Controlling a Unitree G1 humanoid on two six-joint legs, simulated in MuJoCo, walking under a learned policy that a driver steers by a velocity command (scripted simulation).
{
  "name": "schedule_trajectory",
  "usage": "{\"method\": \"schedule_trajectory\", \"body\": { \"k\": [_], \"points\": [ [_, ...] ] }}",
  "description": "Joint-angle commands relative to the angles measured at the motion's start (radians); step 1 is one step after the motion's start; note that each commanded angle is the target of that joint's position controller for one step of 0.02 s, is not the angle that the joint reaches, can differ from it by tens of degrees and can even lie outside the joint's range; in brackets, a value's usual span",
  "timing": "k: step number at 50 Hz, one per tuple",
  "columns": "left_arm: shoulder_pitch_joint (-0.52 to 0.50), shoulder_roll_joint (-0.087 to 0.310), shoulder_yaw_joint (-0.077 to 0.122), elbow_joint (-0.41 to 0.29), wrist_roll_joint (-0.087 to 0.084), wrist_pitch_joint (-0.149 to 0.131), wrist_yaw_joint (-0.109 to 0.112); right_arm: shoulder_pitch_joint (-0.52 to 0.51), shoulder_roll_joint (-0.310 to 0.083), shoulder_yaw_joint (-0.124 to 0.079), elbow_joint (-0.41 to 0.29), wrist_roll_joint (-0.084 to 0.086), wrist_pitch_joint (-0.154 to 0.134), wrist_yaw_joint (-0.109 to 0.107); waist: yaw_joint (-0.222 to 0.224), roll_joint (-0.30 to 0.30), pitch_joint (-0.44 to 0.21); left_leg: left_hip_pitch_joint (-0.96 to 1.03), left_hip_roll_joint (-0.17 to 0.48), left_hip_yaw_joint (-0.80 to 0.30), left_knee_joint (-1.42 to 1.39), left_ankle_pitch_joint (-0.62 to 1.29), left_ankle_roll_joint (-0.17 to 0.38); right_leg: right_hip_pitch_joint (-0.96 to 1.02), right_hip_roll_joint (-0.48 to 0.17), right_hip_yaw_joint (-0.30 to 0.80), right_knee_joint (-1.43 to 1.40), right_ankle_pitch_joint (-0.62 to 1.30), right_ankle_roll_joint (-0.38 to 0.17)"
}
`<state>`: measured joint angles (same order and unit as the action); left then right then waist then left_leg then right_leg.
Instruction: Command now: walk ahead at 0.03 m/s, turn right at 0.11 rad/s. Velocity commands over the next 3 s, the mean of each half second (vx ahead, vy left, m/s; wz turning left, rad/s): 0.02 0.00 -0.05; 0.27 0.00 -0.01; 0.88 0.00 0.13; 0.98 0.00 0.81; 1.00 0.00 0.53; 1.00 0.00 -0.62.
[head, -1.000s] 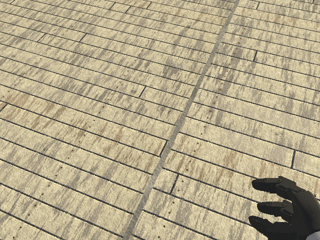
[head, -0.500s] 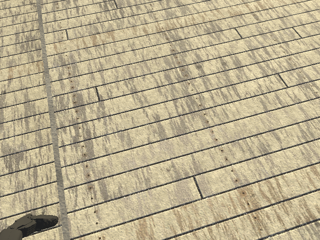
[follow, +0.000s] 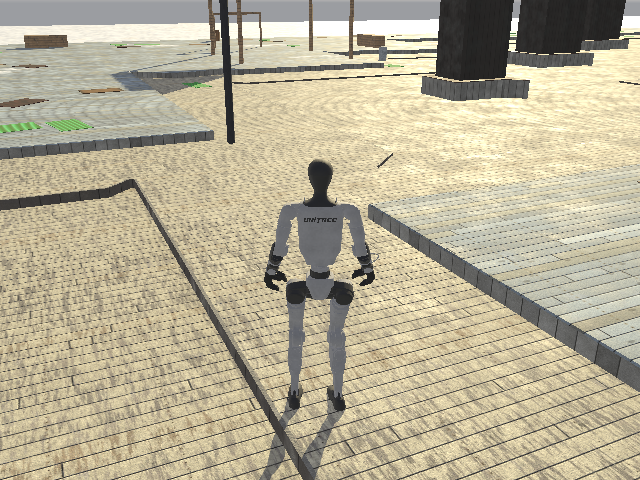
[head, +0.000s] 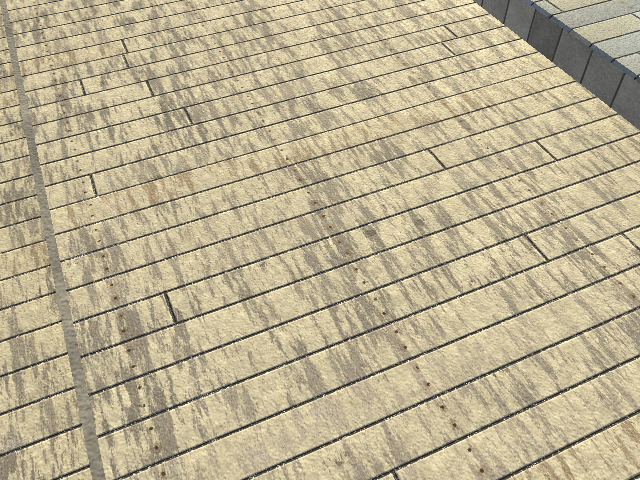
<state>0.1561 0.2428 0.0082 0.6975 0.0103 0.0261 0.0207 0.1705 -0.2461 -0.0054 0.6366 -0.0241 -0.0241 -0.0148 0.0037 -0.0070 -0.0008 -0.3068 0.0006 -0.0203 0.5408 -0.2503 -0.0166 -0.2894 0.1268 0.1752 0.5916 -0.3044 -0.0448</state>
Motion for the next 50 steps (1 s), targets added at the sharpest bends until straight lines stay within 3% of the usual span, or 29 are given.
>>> {"method": "schedule_trajectory", "body": {
  "k": [1,3,5,13,22,35,36,37,38,39,40,41,42,43,46,47,48,49,50],
  "points": [
    [0.038,0.127,0.042,-0.031,0.002,-0.007,0.002,-0.043,-0.112,-0.034,-0.067,0.002,-0.019,0.004,0.023,0.159,-0.084,0.132,0.218,-0.241,-0.13,0.388,0.178,-0.012,-0.092,-0.008,-0.028,0.007,0.047],
    [0.023,0.106,0.04,-0.026,0.007,0.015,0.0,-0.055,-0.123,-0.035,-0.069,0.011,-0.023,0.008,0.019,0.126,-0.062,0.102,0.163,-0.183,-0.128,0.222,0.125,0.015,-0.1,-0.004,-0.069,0.087,0.041],
    [0.023,0.097,0.04,-0.009,-0.002,0.017,-0.003,-0.057,-0.119,-0.035,-0.075,0.005,-0.025,0.008,0.009,0.091,-0.05,0.097,0.109,-0.119,-0.106,0.166,0.082,0.023,-0.102,0.009,-0.095,0.14,0.014],
    [0.017,0.096,0.043,0.032,-0.005,0.01,0.012,-0.034,-0.096,-0.028,-0.074,0.008,-0.019,0.008,-0.011,0.015,-0.066,0.144,0.072,-0.08,-0.067,0.229,0.081,0.038,-0.12,0.037,-0.107,0.23,0.007],
    [0.032,0.101,0.045,0.086,-0.006,0.012,0.028,-0.033,-0.088,-0.022,-0.048,0.008,-0.019,0.015,-0.005,0.007,-0.034,0.115,0.051,-0.067,-0.094,0.165,0.074,0.07,-0.128,0.045,-0.124,0.233,0.013],
    [0.039,0.094,0.041,0.187,-0.007,0.006,0.041,-0.002,-0.094,-0.015,0.024,0.01,-0.02,0.008,-0.003,0.014,-0.008,0.099,0.046,-0.073,-0.15,0.071,0.078,0.09,-0.127,0.035,-0.152,0.212,0.025],
    [0.086,0.081,0.039,0.213,-0.01,0.006,0.04,0.034,-0.096,-0.016,0.048,0.01,-0.018,0.007,-0.001,0.033,-0.051,0.12,0.037,-0.076,-0.178,-0.166,0.084,0.095,-0.101,0.001,-0.145,0.02,0.019],
    [0.096,0.104,0.048,0.217,-0.02,0.001,0.036,0.066,-0.144,-0.033,0.063,0.023,-0.013,0.004,-0.012,0.076,-0.011,0.125,0.057,-0.137,-0.214,-0.428,0.119,0.003,-0.066,-0.044,-0.084,-0.22,0.007],
    [0.042,0.117,0.051,0.189,-0.024,-0.018,0.028,0.124,-0.176,-0.044,0.082,0.037,-0.014,-0.002,-0.036,0.126,0.045,0.145,0.16,-0.298,-0.301,-0.634,0.181,-0.137,-0.068,-0.073,0.001,-0.296,0.0],
    [-0.036,0.089,0.042,0.142,-0.035,-0.047,0.016,0.153,-0.219,-0.057,0.096,0.045,-0.019,-0.008,-0.046,0.193,0.099,0.156,0.307,-0.502,-0.418,-0.736,0.252,-0.236,-0.091,-0.13,0.101,-0.199,0.001],
    [-0.103,0.106,0.043,0.115,-0.041,-0.073,0.005,0.161,-0.228,-0.065,0.098,0.038,-0.03,-0.017,-0.065,0.168,0.148,0.138,0.381,-0.59,-0.463,-0.653,0.288,-0.308,-0.157,-0.109,0.21,-0.148,0.003],
    [-0.107,0.119,0.05,0.111,-0.045,-0.092,-0.004,0.159,-0.22,-0.065,0.094,0.027,-0.043,-0.02,-0.056,0.127,0.129,0.173,0.392,-0.592,-0.463,-0.56,0.288,-0.361,-0.188,-0.09,0.304,-0.146,-0.002],
    [-0.069,0.109,0.051,0.12,-0.045,-0.107,-0.012,0.13,-0.196,-0.06,0.08,0.028,-0.055,-0.017,-0.028,0.101,0.087,0.208,0.368,-0.544,-0.443,-0.481,0.265,-0.385,-0.212,-0.086,0.352,-0.121,-0.01],
    [-0.043,0.096,0.047,0.125,-0.046,-0.118,-0.022,0.097,-0.182,-0.056,0.064,0.04,-0.061,-0.012,-0.011,0.092,0.059,0.2,0.333,-0.459,-0.44,-0.408,0.235,-0.362,-0.224,-0.102,0.318,-0.095,-0.014],
    [-0.012,0.057,0.031,0.146,-0.03,-0.133,-0.034,0.054,-0.208,-0.065,0.044,0.057,-0.058,0.005,0.011,0.139,0.018,0.029,0.19,-0.197,-0.432,-0.233,0.184,-0.083,-0.172,-0.208,0.091,-0.009,0.013],
    [-0.013,0.077,0.039,0.129,0.045,-0.097,-0.059,0.112,-0.231,-0.085,0.097,-0.005,-0.038,0.024,0.003,0.093,-0.009,0.023,0.147,-0.14,-0.407,-0.293,0.197,-0.012,-0.111,-0.282,0.006,-0.076,0.025],
    [0.01,0.063,0.039,0.129,0.044,-0.08,-0.063,0.104,-0.233,-0.091,0.099,-0.008,-0.027,0.03,0.02,0.102,0.015,-0.022,0.142,-0.122,-0.371,-0.313,0.203,0.052,-0.1,-0.321,-0.054,-0.001,0.034],
    [0.07,0.061,0.039,0.14,0.032,-0.074,-0.059,0.084,-0.221,-0.094,0.098,0.002,-0.02,0.033,0.049,0.087,0.018,-0.097,0.141,-0.113,-0.319,-0.358,0.198,0.151,-0.093,-0.342,-0.101,0.062,0.034],
    [0.144,0.079,0.042,0.157,0.027,-0.076,-0.051,0.066,-0.199,-0.089,0.094,0.003,-0.017,0.034,0.082,0.068,0.02,-0.197,0.126,-0.099,-0.24,-0.395,0.184,0.265,-0.095,-0.331,-0.118,0.045,0.026]
  ]
}}
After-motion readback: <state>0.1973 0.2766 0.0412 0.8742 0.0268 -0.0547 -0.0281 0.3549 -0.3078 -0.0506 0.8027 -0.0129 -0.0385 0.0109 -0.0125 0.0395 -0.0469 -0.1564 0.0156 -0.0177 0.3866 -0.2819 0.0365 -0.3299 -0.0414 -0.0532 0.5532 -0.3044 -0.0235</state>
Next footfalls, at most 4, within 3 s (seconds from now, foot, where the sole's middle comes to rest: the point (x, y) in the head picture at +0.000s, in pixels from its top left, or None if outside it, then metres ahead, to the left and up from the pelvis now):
1.02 right None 0.12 -0.13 -0.77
1.50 left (301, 463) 0.55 0.08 -0.77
1.94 right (325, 280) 1.03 0.02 -0.77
2.38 left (172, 228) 1.22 0.45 -0.77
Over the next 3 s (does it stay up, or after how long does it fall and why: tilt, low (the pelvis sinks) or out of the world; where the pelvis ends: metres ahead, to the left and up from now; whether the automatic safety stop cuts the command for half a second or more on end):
stays up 1.57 0.64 -0.01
